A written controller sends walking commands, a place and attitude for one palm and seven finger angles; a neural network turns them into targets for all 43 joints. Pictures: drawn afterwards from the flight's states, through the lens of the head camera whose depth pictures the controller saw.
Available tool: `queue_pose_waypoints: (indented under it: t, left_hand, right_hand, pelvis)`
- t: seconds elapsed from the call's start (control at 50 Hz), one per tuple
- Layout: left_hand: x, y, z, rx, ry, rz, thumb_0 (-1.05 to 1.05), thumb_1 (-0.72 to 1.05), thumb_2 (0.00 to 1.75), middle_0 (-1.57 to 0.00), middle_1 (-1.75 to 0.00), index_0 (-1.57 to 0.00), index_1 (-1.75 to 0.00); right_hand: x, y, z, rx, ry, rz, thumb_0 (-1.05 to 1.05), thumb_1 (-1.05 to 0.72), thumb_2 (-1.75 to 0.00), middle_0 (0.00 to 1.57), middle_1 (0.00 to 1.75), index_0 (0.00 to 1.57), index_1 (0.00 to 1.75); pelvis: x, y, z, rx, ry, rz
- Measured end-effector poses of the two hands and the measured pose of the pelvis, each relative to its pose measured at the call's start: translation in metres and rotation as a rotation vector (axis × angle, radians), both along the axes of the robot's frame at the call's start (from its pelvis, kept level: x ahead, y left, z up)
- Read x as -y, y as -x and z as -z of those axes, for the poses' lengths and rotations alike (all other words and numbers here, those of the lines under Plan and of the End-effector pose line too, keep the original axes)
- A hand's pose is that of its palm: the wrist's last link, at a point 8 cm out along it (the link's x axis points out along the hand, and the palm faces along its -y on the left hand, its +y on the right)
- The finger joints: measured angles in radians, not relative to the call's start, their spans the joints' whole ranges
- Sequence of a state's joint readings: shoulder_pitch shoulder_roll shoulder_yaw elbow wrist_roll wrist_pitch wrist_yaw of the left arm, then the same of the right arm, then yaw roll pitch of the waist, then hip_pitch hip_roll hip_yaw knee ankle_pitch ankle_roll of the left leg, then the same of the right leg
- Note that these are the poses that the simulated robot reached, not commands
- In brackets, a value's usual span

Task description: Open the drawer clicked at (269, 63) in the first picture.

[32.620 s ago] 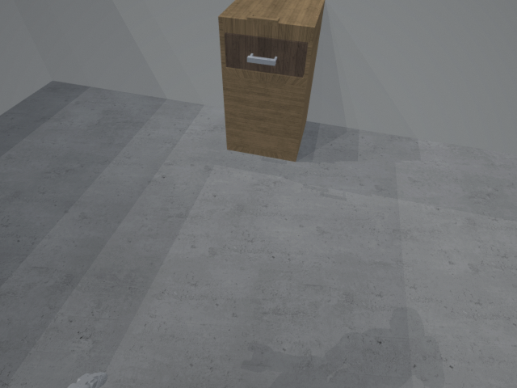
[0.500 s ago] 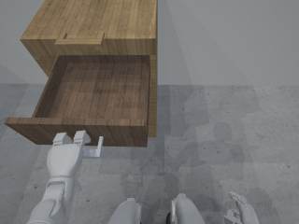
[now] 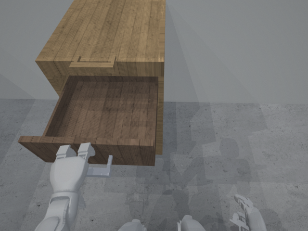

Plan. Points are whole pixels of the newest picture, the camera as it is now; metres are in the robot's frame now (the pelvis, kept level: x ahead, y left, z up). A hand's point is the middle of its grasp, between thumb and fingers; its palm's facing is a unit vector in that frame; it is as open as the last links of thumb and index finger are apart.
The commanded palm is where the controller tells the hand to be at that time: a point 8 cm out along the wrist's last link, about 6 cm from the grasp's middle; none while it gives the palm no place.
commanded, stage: lift the hand off the handle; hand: left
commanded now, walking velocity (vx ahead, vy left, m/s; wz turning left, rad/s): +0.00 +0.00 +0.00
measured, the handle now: (90, 165) +0.31 +0.23 -0.08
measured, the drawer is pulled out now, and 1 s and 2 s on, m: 0.27 0.27 0.27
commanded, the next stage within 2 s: draw the hand back to the body in 1.50 s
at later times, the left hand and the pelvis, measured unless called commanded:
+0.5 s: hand (74, 171) +0.26 +0.23 -0.01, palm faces -0.01 -0.06 -1.00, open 13.7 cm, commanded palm +0.24 +0.23 +0.05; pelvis +0.01 +0.00 +0.02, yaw +0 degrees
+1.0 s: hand (69, 160) +0.28 +0.23 +0.03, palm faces +0.01 -0.07 -1.00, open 13.9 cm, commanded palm +0.25 +0.24 +0.09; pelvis +0.01 +0.00 +0.04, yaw +0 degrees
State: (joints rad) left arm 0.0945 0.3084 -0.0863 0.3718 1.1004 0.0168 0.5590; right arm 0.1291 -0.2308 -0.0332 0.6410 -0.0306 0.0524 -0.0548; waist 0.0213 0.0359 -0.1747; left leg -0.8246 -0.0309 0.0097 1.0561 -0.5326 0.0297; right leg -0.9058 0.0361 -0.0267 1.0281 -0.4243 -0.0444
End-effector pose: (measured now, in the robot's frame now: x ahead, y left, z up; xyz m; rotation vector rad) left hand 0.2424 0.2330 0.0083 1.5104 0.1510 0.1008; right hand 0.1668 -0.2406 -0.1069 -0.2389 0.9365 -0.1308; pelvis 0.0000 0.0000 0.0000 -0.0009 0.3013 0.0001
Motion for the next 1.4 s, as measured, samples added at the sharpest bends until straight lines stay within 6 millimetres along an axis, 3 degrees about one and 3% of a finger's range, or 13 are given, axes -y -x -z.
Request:
queue_pose_waypoints:
  t: [0.76,1.12,1.4]
  left_hand:
    - [-0.002,-0.001,-0.059,0.029,0.0,-0.015,0.0,-0.49,0.3,-0.32,-1.2,-0.32,-1.2]
    - [-0.004,-0.013,-0.087,0.038,0.019,0.0,0.0,-0.49,0.3,-0.32,-1.2,-0.31,-1.2]
    - [-0.004,-0.011,-0.104,0.053,0.025,0.023,0.0,-0.49,0.3,-0.32,-1.2,-0.32,-1.2]
  right_hand:
    - [-0.002,-0.017,-0.038,0.051,-0.03,-0.016,0.01,-0.9,-0.89,0.2,0.3,0.2,0.3]
    - [-0.008,-0.021,-0.047,0.053,-0.048,-0.007,0.01,-0.9,-0.89,0.2,0.3,0.2,0.3]
    - [-0.016,-0.04,-0.059,0.085,-0.053,-0.045,0.01,-0.9,-0.89,0.2,0.3,0.2,0.3]
  pelvis:
    - [0.002,-0.01,-0.031,0.102,-0.006,0.007]
    - [-0.001,-0.016,-0.042,0.13,-0.004,0.013]
    - [-0.004,-0.021,-0.048,0.157,-0.002,0.007]
